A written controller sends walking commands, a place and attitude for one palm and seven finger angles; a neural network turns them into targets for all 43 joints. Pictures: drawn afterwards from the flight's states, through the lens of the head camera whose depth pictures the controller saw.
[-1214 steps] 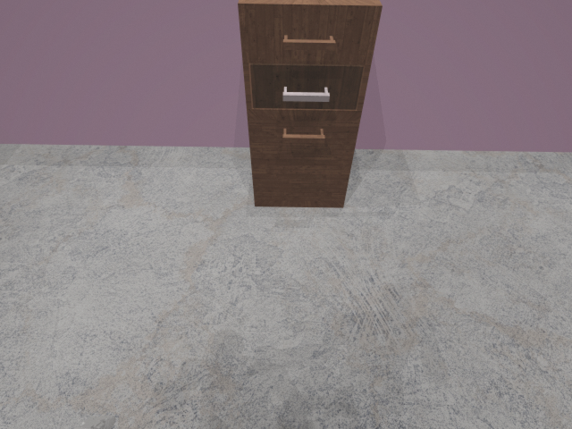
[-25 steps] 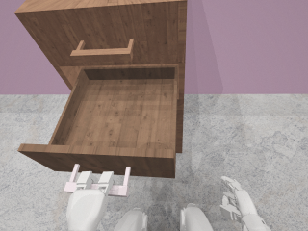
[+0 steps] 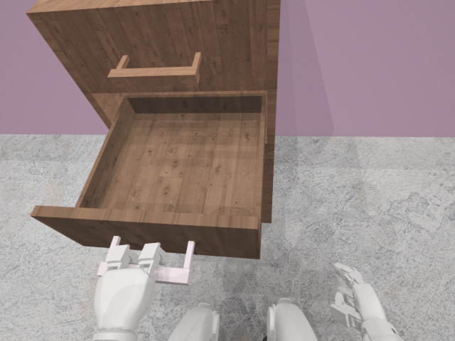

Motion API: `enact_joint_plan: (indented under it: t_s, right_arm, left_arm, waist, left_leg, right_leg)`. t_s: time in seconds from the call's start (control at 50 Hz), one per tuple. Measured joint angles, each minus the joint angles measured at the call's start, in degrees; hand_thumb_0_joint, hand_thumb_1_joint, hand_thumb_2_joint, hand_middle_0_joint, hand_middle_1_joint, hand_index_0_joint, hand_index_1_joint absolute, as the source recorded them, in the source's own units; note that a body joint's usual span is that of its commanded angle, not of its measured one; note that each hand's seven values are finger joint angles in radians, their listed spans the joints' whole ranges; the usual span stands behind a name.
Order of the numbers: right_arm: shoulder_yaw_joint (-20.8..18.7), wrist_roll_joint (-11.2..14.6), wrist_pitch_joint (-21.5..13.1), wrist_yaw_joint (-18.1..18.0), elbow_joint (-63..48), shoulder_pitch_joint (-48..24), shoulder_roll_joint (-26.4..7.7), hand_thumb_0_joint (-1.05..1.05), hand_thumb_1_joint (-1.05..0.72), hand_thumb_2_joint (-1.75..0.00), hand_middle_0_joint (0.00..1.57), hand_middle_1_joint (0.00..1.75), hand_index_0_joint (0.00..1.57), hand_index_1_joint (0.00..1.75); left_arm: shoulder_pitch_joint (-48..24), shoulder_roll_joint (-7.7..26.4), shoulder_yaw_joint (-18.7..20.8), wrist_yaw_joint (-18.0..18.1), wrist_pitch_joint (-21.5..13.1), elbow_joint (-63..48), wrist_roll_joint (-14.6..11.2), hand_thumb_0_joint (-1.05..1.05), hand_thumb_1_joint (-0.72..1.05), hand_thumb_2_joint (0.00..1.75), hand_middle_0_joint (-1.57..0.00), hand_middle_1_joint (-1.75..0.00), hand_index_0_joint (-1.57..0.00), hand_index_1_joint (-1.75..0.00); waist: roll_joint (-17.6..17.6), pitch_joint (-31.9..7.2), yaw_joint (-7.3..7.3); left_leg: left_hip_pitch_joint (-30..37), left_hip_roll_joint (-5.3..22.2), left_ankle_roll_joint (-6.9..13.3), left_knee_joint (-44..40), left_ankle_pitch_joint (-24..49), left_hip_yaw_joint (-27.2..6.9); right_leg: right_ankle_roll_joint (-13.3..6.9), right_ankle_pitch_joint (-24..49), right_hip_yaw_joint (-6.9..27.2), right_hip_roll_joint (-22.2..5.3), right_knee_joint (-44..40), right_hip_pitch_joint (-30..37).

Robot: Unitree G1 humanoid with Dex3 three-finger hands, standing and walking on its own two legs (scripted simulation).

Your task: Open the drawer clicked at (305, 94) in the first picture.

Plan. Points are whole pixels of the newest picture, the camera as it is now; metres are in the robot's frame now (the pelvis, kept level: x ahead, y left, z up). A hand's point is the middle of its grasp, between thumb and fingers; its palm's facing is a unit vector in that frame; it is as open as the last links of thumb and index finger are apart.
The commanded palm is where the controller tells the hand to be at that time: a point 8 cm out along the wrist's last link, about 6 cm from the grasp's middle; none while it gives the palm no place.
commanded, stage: open the thumb to release the handle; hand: left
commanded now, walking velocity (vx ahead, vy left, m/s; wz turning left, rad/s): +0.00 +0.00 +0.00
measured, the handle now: (148, 259) +0.26 +0.17 -0.02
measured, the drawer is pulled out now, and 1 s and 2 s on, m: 0.30 0.30 0.30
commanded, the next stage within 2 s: lift the hand off the handle in 0.26 s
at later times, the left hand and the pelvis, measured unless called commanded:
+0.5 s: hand (138, 296) +0.20 +0.18 -0.04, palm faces -0.06 -0.14 -0.99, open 13.7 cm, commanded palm +0.18 +0.18 +0.01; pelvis +0.00 +0.02 +0.00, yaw -1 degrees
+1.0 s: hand (135, 292) +0.21 +0.18 -0.02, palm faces -0.07 -0.16 -0.98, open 13.8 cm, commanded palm +0.18 +0.17 +0.04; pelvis +0.01 +0.03 +0.02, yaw -2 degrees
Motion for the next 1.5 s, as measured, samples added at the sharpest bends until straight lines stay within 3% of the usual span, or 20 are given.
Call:
enact_joint_plan:
  t_s: [0.26,0.4,0.68,0.86,1.5]
  right_arm:
    - [-0.12,-0.21,-0.22,0.11,-0.55,0.44,-0.47,0.01,-0.91,-0.9,0.2,0.3,0.2,0.3]
    - [0.0,-0.19,0.17,0.23,-0.49,0.41,0.01,0.02,-0.91,-0.9,0.2,0.3,0.2,0.3]
    - [0.87,-0.05,0.32,0.54,-1.05,1.02,0.66,0.01,-0.91,-0.9,0.2,0.3,0.2,0.3]
    - [0.49,-0.14,1.19,1.13,-2.29,1.52,0.22,0.02,-0.91,-0.9,0.2,0.3,0.2,0.3]
    - [0.81,0.38,2.24,2.79,-4.94,3.11,-0.02,0.02,-0.91,-0.9,0.2,0.3,0.2,0.3]
  left_arm:
    - [1.2,0.88,-0.21,0.34,-1.79,-0.56,0.66,0.0,-0.22,0.42,-0.28,-1.23,-0.34,-1.23]
    - [0.68,0.56,-1.25,0.77,-0.51,-0.46,0.97,0.0,-0.42,0.33,-0.28,-1.21,-0.33,-1.21]
    - [-1.76,-0.13,-3.12,-0.05,2.19,2.08,0.74,0.0,-0.48,0.3,-0.3,-1.21,-0.32,-1.2]
    - [0.36,0.18,-3.96,-1.01,2.39,-0.61,0.15,0.0,-0.49,0.3,-0.32,-1.2,-0.32,-1.2]
    - [5.93,1.11,-4.92,-3.66,2.99,-7.44,-1.46,0.0,-0.49,0.3,-0.32,-1.2,-0.32,-1.2]
  waist:
    - [-0.02,-0.29,-0.44]
    - [0.26,-0.33,-0.19]
    - [0.24,-0.4,-0.61]
    - [0.46,-0.23,-1.05]
    - [1.27,1.16,-0.17]
  left_leg:
    - [-0.17,0.25,0.49,0.29,0.02,0.08]
    - [-0.42,0.12,0.91,0.89,-0.25,0.13]
    - [1.45,0.06,1.56,-0.62,0.15,-0.05]
    - [3.49,0.3,1.85,-1.8,0.11,0.22]
    - [13.26,0.53,1.85,-9.54,2.29,0.7]
  right_leg:
    - [0.64,0.63,0.12,0.28,-0.69,0.2]
    - [1.19,0.58,0.19,0.15,-0.55,0.2]
    - [1.87,1.23,0.12,0.14,-2.77,2.54]
    - [2.15,1.45,0.45,0.46,-4.17,4.55]
    - [2.29,3.37,1.24,0.93,-11.28,13.97]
